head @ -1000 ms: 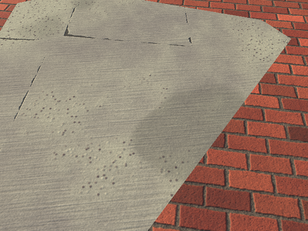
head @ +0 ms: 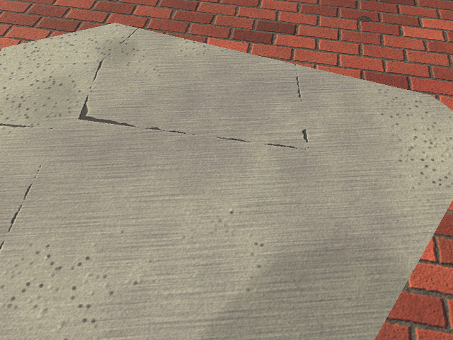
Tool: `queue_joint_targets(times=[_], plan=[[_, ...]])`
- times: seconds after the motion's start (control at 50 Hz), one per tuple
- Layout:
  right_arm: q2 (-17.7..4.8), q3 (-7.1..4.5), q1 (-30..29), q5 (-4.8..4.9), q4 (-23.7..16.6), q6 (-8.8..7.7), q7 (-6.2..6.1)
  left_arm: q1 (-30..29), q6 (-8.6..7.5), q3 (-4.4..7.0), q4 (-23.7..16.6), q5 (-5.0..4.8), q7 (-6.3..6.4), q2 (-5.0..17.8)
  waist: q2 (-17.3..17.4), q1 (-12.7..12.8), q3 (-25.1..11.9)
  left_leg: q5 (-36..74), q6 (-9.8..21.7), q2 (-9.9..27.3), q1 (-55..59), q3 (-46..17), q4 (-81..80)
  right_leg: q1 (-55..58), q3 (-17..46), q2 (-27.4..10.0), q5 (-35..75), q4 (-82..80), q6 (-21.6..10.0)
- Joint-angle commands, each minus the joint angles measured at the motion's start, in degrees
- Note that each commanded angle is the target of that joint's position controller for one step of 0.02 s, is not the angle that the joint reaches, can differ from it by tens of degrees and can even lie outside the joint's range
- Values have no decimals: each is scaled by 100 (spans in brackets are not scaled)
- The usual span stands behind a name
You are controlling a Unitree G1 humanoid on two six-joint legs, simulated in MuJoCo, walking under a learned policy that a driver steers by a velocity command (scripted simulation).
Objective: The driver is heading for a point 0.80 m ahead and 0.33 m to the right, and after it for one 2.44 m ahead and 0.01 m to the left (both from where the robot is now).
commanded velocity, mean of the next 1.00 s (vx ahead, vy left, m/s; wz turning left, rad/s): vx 0.50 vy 0.00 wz -0.44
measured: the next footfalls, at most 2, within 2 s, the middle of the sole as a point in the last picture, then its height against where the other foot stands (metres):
right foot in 0.40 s outside the picture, level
left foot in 0.88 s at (239, 264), level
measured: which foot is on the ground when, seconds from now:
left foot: down 0.00-0.42, up 0.44-0.86, down 0.88-1.00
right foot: up 0.00-0.38, down 0.40-0.88, up 0.90-1.00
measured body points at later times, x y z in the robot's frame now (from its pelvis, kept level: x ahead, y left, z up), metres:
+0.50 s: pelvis +0.29 -0.07 -0.01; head +0.33 -0.08 +0.43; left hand +0.48 +0.16 -0.13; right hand +0.29 -0.35 -0.15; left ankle +0.16 +0.10 -0.64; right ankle +0.35 -0.16 -0.74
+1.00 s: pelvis +0.58 -0.10 -0.01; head +0.61 -0.10 +0.44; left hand +0.78 +0.12 -0.13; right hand +0.60 -0.41 -0.10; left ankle +0.68 -0.03 -0.74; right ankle +0.43 -0.17 -0.65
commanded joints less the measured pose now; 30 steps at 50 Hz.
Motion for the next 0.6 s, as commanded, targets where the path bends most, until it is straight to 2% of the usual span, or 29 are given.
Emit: queue_joint_targets(times=[0.02,0.08,0.16,0.22,0.28,0.32,0.34,0.36,0.38,0.4,0.42,0.44,0.46,0.48,0.5,0.52,0.54,0.56,0.6], plan=[[-626,-93,54,-2,-189,-109,-32,201,69,105,-270,33,45,275,606,168,-256,517,986,1592,654,-1647,-1542,-759,270,-494,433,-404,40],[-835,-142,307,-22,-93,-99,-153,-320,117,116,-440,73,33,291,478,81,-55,882,938,1586,825,-1220,-1721,-1289,258,-507,1324,-1249,190],[-822,-117,508,-13,-22,-91,-224,-938,104,61,-613,27,-80,182,521,-114,86,1078,629,1349,915,-406,-1815,-1113,95,-294,2502,-2410,136],[-856,-120,800,4,97,-67,-242,-1443,111,1,-815,6,-163,128,461,-305,270,1110,556,1477,1380,-108,-1817,-1190,1,-150,2648,-2936,56],[-890,-140,985,28,178,41,-253,-1816,106,-35,-1057,1,-282,125,418,-402,401,1533,499,1720,2123,87,-1506,-1466,-108,-58,2220,-3239,-64],[-993,-175,890,52,139,122,-281,-1830,100,-19,-1188,3,-373,199,527,-292,347,2583,402,1832,2409,240,-1076,-1272,-328,89,1667,-3331,-204],[-1092,-202,787,67,82,158,-308,-1685,103,27,-1218,13,-405,302,653,-161,182,3644,336,1843,2479,339,-699,-912,-521,262,1354,-3304,-297],[-1179,-228,716,72,28,203,-343,-1337,117,106,-1188,24,-419,450,789,54,-98,4697,261,1828,2507,440,-110,-369,-707,481,1070,-3246,-403],[-1203,-228,601,72,-35,261,-377,-545,127,242,-1014,18,-417,672,774,496,-513,5215,125,1686,2284,607,926,661,-822,731,1175,-3459,-562],[-1161,-195,587,50,-144,257,-408,439,151,441,-794,19,-342,1088,508,926,-1049,4380,-91,1469,1203,663,2398,2354,-204,523,1396,-3590,-841],[-495,29,1043,-96,-408,95,-297,997,178,595,-741,11,-254,1725,-850,654,-1788,577,-492,524,-1420,571,4723,4715,2655,-988,832,-3766,-1847],[-484,84,845,1,-464,-174,-194,1074,157,468,-782,17,-244,1487,-861,656,-2395,-2393,-467,-83,-2478,-610,5661,5368,4675,-1593,532,-4802,-2216],[-875,-38,223,228,-638,-337,-122,936,138,363,-794,73,-223,1117,-593,800,-1798,-2048,-301,305,-3047,-980,5807,5027,3826,-1339,646,-4878,-1841],[-882,-27,-49,262,-719,-407,-125,537,109,305,-882,60,-213,905,-208,645,-1196,-1539,-210,574,-3029,-894,5407,4158,2990,-1099,1043,-4909,-1622],[-873,-67,-136,142,-688,-400,-172,111,99,248,-994,64,-222,734,207,384,-767,-1239,-233,774,-2688,-843,4872,3187,2407,-870,1521,-5023,-1480],[-915,-128,-74,67,-690,-324,-212,-159,86,197,-1098,111,-213,596,162,148,-577,-1064,-279,927,-2206,-852,4473,2470,2054,-710,1909,-5165,-1416],[-876,-146,3,37,-718,-229,-223,-268,88,179,-1163,127,-196,563,92,3,-511,-1005,-346,971,-1903,-859,4235,2043,1936,-594,1997,-5302,-1417],[-787,-147,52,12,-751,-156,-235,-271,84,192,-1185,108,-169,630,34,-71,-452,-963,-435,976,-1781,-812,3950,1759,1808,-539,2101,-5391,-1436],[-680,-131,-194,-47,-881,-70,-270,-122,67,245,-1196,85,-87,840,-29,-56,-309,-499,-624,899,-1788,-691,3289,1382,1521,-416,2305,-5506,-1432]])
